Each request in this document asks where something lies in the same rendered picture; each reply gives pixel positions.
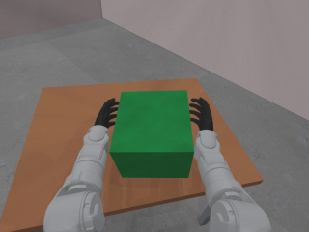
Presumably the carton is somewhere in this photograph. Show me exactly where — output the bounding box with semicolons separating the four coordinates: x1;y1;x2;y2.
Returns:
109;90;194;178

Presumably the right robot hand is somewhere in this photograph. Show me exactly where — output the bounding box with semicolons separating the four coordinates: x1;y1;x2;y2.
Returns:
189;97;214;131

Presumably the table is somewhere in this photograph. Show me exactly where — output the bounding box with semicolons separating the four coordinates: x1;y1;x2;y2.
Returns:
0;77;264;232

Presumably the robot right forearm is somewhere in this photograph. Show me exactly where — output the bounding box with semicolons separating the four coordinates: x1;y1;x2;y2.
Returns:
193;130;271;230

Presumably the left robot hand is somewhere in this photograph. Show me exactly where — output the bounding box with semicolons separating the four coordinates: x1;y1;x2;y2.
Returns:
94;98;120;128

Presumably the robot left upper arm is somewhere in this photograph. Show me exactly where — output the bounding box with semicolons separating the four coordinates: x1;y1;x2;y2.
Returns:
44;190;105;232

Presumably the robot left forearm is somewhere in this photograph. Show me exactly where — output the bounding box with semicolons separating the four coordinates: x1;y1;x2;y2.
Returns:
43;125;109;232

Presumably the robot right upper arm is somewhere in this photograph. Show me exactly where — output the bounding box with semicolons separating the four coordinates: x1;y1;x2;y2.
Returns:
209;198;271;232

